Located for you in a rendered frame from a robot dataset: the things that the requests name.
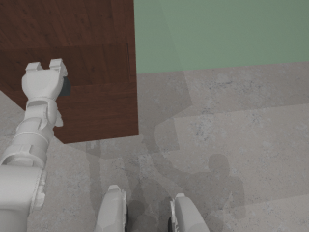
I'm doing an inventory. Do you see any drawer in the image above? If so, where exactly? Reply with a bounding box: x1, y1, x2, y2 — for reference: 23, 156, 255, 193
0, 43, 129, 92

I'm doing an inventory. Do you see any right robot shin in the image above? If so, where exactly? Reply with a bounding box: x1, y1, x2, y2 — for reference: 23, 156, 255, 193
172, 193, 191, 232

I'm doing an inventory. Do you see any left robot hand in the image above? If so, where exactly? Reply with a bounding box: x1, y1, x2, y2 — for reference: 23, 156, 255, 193
21, 58, 68, 127

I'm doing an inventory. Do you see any robot left thigh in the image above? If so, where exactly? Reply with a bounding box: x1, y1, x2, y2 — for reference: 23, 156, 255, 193
93, 188, 127, 232

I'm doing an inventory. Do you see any robot left forearm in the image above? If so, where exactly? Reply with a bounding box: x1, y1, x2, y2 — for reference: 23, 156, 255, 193
0, 97, 57, 170

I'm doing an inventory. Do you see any left robot upper arm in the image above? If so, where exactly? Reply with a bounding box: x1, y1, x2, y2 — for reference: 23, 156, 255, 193
0, 164, 48, 232

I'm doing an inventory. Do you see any handle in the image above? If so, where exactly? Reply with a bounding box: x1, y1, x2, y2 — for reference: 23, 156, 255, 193
58, 76, 71, 97

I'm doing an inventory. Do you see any cabinet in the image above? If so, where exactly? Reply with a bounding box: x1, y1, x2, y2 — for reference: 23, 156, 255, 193
0, 0, 139, 144

